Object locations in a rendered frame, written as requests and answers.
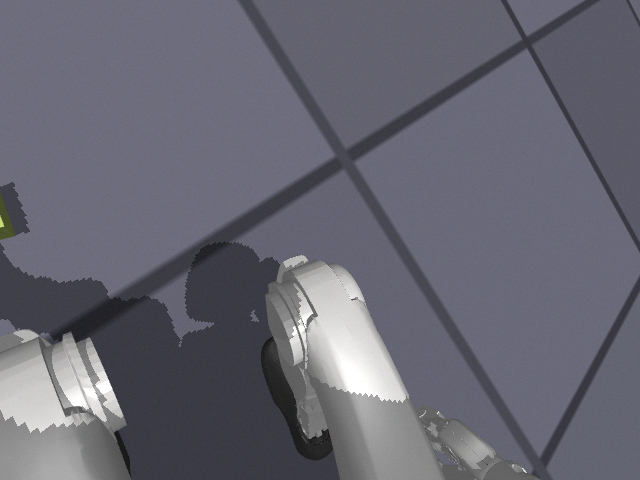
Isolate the right robot arm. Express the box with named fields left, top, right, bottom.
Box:
left=483, top=460, right=540, bottom=480

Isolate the right robot hand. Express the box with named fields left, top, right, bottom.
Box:
left=415, top=404, right=504, bottom=480

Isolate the carton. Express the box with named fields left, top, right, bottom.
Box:
left=0, top=193, right=16, bottom=240

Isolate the right robot foot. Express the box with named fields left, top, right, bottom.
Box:
left=261, top=336, right=333, bottom=460

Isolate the left robot foot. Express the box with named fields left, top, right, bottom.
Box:
left=114, top=430, right=131, bottom=477

